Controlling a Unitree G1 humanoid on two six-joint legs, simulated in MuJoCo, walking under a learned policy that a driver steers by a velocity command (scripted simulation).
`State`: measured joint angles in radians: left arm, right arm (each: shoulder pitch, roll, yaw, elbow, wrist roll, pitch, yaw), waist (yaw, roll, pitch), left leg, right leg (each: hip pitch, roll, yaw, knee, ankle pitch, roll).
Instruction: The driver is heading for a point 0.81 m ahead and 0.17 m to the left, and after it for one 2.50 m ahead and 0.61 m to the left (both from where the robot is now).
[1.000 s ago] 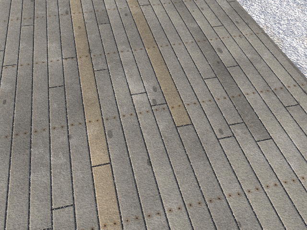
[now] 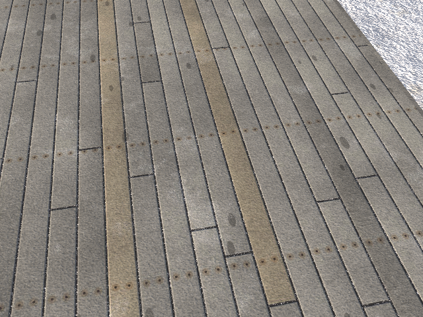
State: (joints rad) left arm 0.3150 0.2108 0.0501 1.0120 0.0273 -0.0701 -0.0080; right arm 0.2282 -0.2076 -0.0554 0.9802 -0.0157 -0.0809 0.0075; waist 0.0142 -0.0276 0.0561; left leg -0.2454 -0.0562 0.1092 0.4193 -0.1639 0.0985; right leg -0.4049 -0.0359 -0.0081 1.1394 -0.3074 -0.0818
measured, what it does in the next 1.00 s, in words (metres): walks ahead, turning left: right foot, then left foot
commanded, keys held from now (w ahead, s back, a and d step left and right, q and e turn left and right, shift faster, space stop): w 0.44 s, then w+q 0.56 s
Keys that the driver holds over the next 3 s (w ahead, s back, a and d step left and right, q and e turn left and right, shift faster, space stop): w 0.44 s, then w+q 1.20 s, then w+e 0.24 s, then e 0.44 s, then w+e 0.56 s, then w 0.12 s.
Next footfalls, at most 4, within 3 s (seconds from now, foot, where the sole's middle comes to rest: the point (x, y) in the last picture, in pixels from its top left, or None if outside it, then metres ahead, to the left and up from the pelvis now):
0.40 right None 0.38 -0.11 -0.78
0.98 left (195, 269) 0.64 0.07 -0.78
1.52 right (202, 180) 1.00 0.06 -0.78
1.98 left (123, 172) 1.03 0.37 -0.78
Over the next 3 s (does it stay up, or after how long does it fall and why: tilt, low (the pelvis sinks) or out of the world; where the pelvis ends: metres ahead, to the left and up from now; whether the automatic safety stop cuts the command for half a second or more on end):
stays up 1.27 0.31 -0.01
